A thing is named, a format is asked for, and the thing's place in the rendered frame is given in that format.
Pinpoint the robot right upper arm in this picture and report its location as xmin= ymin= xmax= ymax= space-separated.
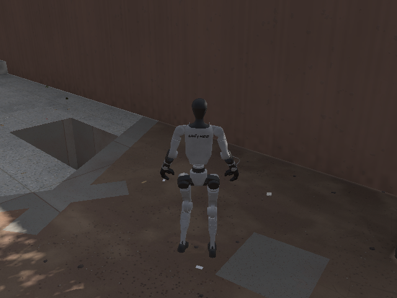
xmin=212 ymin=125 xmax=230 ymax=160

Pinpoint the robot left upper arm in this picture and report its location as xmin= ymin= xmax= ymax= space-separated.
xmin=168 ymin=125 xmax=186 ymax=159

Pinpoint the right robot hand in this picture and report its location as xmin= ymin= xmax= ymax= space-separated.
xmin=225 ymin=169 xmax=239 ymax=181

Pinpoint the robot left shin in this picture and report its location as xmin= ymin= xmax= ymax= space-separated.
xmin=180 ymin=201 xmax=191 ymax=245

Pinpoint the robot left foot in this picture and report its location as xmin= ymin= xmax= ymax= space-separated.
xmin=177 ymin=241 xmax=189 ymax=253

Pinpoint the left robot hand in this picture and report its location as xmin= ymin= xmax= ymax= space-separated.
xmin=160 ymin=168 xmax=174 ymax=180

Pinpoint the left robot forearm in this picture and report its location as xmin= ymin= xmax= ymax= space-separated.
xmin=162 ymin=149 xmax=174 ymax=170

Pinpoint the right robot forearm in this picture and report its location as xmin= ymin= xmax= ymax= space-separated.
xmin=225 ymin=150 xmax=237 ymax=171

